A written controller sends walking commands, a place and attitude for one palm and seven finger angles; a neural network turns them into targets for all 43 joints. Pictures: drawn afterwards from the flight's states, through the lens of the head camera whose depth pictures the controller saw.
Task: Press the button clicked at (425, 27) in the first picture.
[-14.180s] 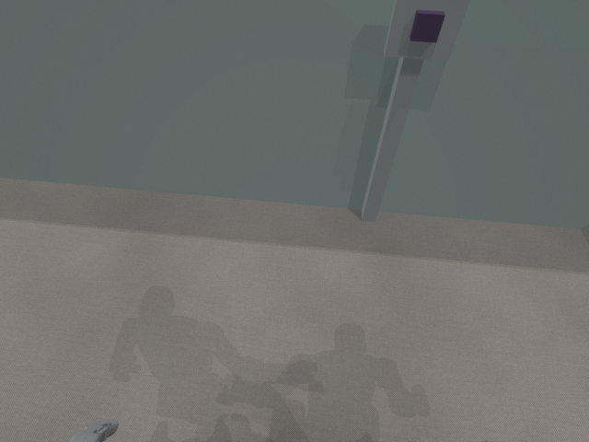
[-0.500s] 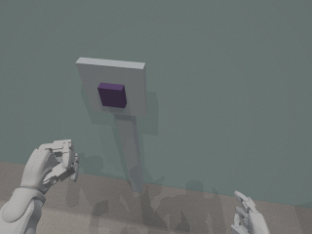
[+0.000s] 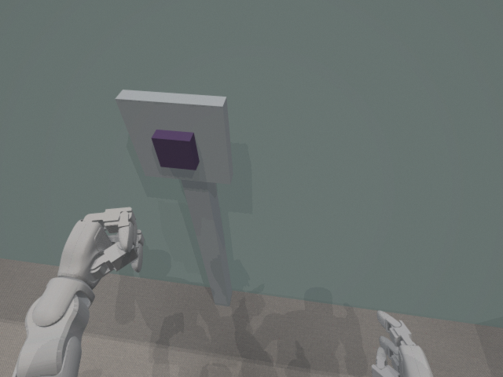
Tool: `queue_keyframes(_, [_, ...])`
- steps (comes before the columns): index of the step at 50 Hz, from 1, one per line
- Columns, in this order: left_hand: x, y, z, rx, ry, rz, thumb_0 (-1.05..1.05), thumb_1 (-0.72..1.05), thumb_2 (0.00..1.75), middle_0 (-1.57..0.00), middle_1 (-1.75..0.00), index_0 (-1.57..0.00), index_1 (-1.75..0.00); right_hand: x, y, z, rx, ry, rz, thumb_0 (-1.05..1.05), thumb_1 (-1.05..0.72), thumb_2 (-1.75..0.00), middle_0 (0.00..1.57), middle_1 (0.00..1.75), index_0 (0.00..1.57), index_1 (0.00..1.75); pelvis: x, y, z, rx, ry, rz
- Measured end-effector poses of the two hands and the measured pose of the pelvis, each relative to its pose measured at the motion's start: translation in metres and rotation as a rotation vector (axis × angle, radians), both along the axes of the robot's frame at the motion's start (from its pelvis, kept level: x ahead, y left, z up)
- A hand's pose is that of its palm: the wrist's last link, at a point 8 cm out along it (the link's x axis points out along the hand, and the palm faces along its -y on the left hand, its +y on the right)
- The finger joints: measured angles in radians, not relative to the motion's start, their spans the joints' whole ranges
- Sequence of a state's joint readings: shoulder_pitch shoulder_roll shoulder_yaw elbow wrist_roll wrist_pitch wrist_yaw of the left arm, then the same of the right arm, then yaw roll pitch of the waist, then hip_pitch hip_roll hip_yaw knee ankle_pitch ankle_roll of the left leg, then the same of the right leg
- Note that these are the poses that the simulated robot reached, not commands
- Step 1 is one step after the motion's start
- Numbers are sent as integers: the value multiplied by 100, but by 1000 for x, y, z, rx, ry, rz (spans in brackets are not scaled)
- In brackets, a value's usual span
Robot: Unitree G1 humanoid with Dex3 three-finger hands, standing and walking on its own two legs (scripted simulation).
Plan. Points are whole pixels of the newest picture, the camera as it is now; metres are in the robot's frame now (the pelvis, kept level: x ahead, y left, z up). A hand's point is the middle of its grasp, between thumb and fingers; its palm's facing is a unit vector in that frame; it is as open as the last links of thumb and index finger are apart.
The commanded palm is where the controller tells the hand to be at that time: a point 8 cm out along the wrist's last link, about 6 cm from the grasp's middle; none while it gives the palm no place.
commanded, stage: aim a knuckle at the button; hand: left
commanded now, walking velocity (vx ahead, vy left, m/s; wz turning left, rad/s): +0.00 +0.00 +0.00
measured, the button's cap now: (177, 149) +0.48 +0.18 +0.11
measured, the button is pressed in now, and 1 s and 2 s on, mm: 0 0 0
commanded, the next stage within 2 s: press the button with the knuckle in 1.56 s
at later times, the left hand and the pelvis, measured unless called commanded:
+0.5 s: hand (159, 217) +0.34 +0.18 +0.09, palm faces -0.06 -1.00 -0.03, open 3.1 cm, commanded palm +0.32 +0.23 +0.09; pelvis +0.00 -0.01 +0.00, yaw +0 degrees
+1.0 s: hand (180, 194) +0.40 +0.16 +0.07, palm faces -0.08 -1.00 -0.02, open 3.1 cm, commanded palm +0.36 +0.21 +0.08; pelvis +0.00 +0.00 -0.01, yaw -2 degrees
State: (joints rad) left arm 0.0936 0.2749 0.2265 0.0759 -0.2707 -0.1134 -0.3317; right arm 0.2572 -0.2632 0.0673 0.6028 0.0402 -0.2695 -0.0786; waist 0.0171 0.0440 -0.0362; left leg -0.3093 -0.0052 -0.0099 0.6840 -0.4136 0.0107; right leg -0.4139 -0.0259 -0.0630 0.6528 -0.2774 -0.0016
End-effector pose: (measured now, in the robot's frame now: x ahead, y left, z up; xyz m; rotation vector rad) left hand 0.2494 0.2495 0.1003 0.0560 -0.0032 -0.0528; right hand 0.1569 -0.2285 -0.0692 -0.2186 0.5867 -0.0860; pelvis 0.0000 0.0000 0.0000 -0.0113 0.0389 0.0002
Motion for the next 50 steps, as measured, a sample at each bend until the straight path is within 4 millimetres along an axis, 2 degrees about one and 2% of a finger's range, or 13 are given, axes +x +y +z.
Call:
queue_keyframes(11, [27, -13, -4, -3, 3, -1, 1, 90, 90, -130, -150, -130, -150, -15, -13, -9, -4, 61, -35, 1, -91, -90, 20, 30, 21, 30, -2, -5, 0, 8, 19, -5])
queue_keyframes(25, [69, -16, -13, -20, 19, -5, 1, 90, 90, -130, -150, -130, -150, -30, -24, -20, -14, 149, -65, 1, -91, -90, 20, 30, 21, 30, -3, -9, -2, 12, 52, -9])
queue_keyframes(32, [92, -27, -17, -29, 19, -21, 1, 90, 90, -130, -150, -130, -150, -39, -26, -25, -14, 198, -84, 1, -91, -90, 20, 30, 21, 30, -1, -8, -4, 15, 72, -16])
queue_keyframes(43, [120, -33, -23, -32, 25, -19, 1, 90, 90, -130, -150, -130, -150, -59, -26, -34, -10, 294, -115, 1, -91, -90, 20, 30, 21, 30, 1, -5, -6, 14, 100, -24])
queue_keyframes(50, [129, -33, -25, -35, 18, -23, 1, 90, 90, -130, -150, -130, -150, -71, -25, -38, -4, 339, -137, 1, -91, -90, 20, 30, 21, 30, 2, -2, -7, 14, 114, -35])
